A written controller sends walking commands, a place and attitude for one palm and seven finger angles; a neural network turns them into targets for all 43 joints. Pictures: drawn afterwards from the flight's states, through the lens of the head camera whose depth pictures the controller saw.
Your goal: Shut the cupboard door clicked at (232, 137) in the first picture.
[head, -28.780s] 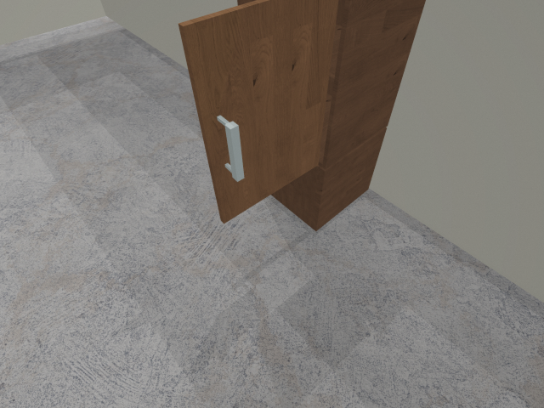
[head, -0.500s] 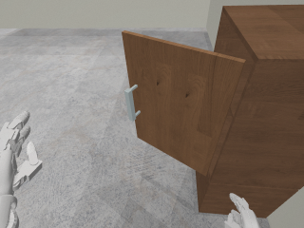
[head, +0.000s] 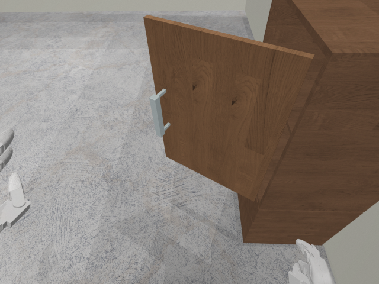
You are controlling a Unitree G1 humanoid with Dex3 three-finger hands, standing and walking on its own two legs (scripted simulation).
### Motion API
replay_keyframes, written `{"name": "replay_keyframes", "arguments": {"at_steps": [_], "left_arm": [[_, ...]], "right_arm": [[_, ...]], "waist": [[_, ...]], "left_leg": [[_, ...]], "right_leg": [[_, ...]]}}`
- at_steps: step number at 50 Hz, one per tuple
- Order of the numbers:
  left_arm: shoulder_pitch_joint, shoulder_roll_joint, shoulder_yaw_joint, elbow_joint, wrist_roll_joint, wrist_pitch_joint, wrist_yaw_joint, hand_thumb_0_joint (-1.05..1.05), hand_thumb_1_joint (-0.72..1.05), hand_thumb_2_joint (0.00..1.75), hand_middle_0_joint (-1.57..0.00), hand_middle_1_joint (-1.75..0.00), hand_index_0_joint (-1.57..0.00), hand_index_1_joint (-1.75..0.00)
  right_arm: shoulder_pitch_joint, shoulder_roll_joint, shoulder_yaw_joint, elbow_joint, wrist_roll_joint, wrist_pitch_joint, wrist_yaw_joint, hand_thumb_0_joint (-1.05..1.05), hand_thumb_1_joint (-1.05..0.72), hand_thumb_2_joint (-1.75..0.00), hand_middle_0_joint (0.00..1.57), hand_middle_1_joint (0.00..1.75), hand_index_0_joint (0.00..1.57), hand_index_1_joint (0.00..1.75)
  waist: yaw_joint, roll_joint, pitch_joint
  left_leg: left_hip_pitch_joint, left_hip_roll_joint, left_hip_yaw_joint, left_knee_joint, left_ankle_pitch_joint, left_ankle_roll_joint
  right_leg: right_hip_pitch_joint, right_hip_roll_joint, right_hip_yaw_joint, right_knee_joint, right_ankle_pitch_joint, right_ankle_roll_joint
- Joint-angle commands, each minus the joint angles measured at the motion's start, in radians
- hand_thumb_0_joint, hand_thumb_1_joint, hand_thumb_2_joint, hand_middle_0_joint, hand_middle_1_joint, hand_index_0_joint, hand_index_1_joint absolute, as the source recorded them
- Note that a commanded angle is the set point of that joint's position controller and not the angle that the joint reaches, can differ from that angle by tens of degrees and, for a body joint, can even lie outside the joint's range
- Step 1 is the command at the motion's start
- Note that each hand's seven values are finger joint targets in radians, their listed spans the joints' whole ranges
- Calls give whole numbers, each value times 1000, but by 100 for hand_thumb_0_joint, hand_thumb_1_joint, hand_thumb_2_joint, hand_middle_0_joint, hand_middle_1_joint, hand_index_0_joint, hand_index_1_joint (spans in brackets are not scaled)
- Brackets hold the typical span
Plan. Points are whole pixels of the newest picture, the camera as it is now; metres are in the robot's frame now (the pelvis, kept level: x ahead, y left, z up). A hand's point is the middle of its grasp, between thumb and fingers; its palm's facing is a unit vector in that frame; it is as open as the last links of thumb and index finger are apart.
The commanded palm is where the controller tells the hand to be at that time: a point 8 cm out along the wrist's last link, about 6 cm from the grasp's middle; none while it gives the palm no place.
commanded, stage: step back with the hand held close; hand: left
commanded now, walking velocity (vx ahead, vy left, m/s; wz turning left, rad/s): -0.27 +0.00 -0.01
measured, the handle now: (161, 113) +0.64 +0.14 -0.04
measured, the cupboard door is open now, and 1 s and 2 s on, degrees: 60 60 60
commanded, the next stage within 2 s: stop stepping back and stand still in 1.46 s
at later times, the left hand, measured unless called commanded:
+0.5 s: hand out of the picture +0.12 +0.27 +0.16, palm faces +0.49 -0.75 -0.43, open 7.4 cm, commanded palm +0.06 +0.30 +0.18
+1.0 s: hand out of the picture +0.03 +0.26 +0.17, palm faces +0.52 -0.74 -0.43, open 7.4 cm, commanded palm -0.03 +0.30 +0.18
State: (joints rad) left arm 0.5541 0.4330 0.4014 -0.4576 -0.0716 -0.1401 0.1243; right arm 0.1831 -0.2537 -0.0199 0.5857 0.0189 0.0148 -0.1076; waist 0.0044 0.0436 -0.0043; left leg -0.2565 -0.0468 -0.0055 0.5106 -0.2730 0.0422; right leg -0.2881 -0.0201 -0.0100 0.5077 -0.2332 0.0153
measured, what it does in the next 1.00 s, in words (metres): shifts its weight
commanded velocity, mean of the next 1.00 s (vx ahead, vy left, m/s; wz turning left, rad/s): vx -0.35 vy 0.00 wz -0.05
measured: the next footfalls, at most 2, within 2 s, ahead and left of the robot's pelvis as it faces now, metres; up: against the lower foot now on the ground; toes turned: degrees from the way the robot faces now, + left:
right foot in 1.34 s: -0.26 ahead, -0.15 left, +0.00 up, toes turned +5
left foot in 1.88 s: -0.30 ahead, +0.14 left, +0.00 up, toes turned -1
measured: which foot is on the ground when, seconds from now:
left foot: down 0.00-1.00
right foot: down 0.00-1.00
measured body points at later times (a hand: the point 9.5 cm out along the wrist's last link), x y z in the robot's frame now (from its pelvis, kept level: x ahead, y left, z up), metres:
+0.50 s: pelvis -0.08 +0.00 -0.02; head -0.08 +0.01 +0.43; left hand +0.09 +0.31 +0.19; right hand +0.09 -0.26 -0.09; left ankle -0.01 +0.09 -0.73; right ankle +0.01 -0.13 -0.74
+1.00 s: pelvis -0.14 -0.01 -0.02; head -0.13 +0.00 +0.43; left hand +0.00 +0.30 +0.19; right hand +0.05 -0.24 -0.09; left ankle -0.02 +0.10 -0.72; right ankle -0.05 -0.14 -0.74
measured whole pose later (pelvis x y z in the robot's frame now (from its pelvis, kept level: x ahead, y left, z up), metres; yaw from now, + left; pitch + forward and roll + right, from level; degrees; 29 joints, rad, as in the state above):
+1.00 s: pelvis -0.14 -0.01 -0.02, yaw +6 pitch +0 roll -1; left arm 0.52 0.41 0.43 -0.55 -0.03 -0.26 0.16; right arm 0.19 -0.21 -0.02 0.63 0.00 -0.07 -0.07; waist 0.00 -0.02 0.00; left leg -0.55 0.01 0.03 0.72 -0.37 0.00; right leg -0.43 0.02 0.05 0.64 -0.22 0.02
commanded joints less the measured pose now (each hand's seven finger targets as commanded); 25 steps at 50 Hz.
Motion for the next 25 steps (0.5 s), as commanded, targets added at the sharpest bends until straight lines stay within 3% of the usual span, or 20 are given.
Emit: {"name": "replay_keyframes", "arguments": {"at_steps": [1, 4, 6, 7, 9, 11, 13, 16, 18, 21, 22, 25], "left_arm": [[-4, 197, 176, -190, -1, -61, 29, 0, 90, 90, -20, -30, -20, -30], [2, 173, 162, -161, 0, -61, 29, 0, 90, 90, -20, -30, -20, -30], [0, 185, 177, -154, 8, -66, 30, 0, 90, 90, -20, -30, -20, -30], [-11, 162, 154, -162, 10, -71, 28, 0, 90, 90, -20, -30, -20, -30], [-24, 168, 163, -155, 17, -79, 32, 0, 90, 90, -20, -30, -20, -30], [-58, 197, 184, -191, 31, -92, 35, 0, 90, 90, -20, -30, -20, -30], [-70, 175, 164, -206, 36, -103, 37, 0, 90, 90, -20, -30, -20, -30], [-116, 202, 185, -243, 52, -119, 45, 0, 90, 90, -20, -30, -20, -30], [-130, 179, 165, -260, 54, -130, 48, 0, 90, 90, -20, -30, -20, -30], [-136, 198, 184, -241, 60, -141, 58, 0, 90, 90, -20, -30, -20, -30], [-136, 169, 156, -235, 58, -143, 58, 0, 90, 90, -20, -30, -20, -30], [-125, 173, 155, -222, 52, -153, 68, 0, 90, 90, -20, -30, -20, -30]], "right_arm": [[-93, -115, -39, -180, -6, -40, -6, 0, -90, -90, 20, 30, 20, 30], [-92, -117, -37, -187, -4, -33, -3, 0, -90, -90, 20, 30, 20, 30], [-97, -127, -38, -187, -6, -35, -2, 0, -90, -90, 20, 30, 20, 30], [-95, -121, -32, -191, -3, -35, 0, 0, -90, -90, 20, 30, 20, 30], [-92, -122, -32, -193, -1, -38, 0, 0, -90, -90, 20, 30, 20, 30], [-99, -131, -34, -196, -2, -44, 0, 0, -90, -90, 20, 30, 20, 30], [-88, -124, -29, -201, -2, -52, 1, 0, -90, -90, 20, 30, 20, 30], [-85, -134, -30, -194, -11, -70, -2, 0, -90, -90, 20, 30, 20, 30], [-73, -127, -28, -191, -10, -83, -1, 0, -90, -90, 20, 30, 20, 30], [-58, -132, -35, -175, -17, -99, 0, 0, -90, -90, 20, 30, 20, 30], [-54, -122, -30, -174, -17, -101, 3, 0, -90, -90, 20, 30, 20, 30], [-44, -116, -32, -158, -19, -108, 13, 0, -90, -90, 20, 30, 20, 30]], "waist": [[8, 44, -207], [2, 15, -160], [4, 34, -135], [-1, 35, -126], [-2, 17, -108], [-4, 31, -100], [-8, 27, -97], [-9, 57, -81], [-12, 55, -81], [-12, 34, -63], [-15, 17, -49], [-18, -19, -45]], "left_leg": [[-54, 166, -102, -86, 517, -11], [-190, 175, -120, -129, 283, 7], [-282, 174, -131, -158, 126, 25], [-324, 176, -136, -166, 64, 30], [-407, 173, -141, -179, -102, 45], [-475, 166, -149, -185, -237, 58], [-506, 158, -145, -174, -319, 64], [-559, 159, -162, -171, -401, 75], [-545, 152, -152, -145, -401, 71], [-513, 134, -137, -86, -409, 57], [-491, 126, -127, -64, -403, 49], [-410, 98, -103, 11, -324, 25]], "right_leg": [[200, -31, 28, 68, 384, -14], [226, -26, 41, 75, 297, -9], [259, -23, 49, 79, 267, -6], [271, -21, 49, 87, 249, -5], [292, -19, 62, 94, 202, -2], [321, -19, 78, 92, 170, -4], [310, -24, 88, 94, 109, -7], [311, -17, 104, 97, 34, -9], [281, -19, 114, 93, 15, -13], [198, -40, 159, 29, -98, -30], [153, -53, 168, 4, -144, -36], [40, -98, 213, -80, -194, -62]]}}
